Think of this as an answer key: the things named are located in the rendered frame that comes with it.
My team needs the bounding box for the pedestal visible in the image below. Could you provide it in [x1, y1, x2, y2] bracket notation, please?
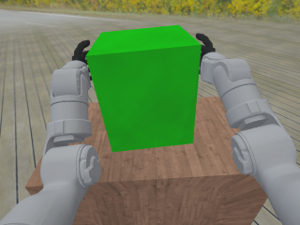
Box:
[25, 97, 268, 225]

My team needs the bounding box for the left robot hand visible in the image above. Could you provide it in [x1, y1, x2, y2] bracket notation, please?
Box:
[72, 39, 92, 81]

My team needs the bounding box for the right robot hand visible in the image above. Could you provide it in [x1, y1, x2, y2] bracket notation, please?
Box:
[196, 33, 216, 74]

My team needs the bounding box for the carton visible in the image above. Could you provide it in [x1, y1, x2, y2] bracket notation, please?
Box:
[85, 24, 202, 152]

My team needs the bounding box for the right robot forearm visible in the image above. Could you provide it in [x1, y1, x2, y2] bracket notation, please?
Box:
[200, 52, 297, 162]

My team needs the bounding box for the left robot upper arm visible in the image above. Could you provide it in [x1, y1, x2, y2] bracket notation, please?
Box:
[0, 143, 101, 225]

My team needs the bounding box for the left robot forearm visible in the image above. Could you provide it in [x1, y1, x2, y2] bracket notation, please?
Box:
[40, 60, 92, 184]

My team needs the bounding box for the right robot upper arm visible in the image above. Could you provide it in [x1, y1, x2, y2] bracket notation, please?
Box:
[231, 124, 300, 225]

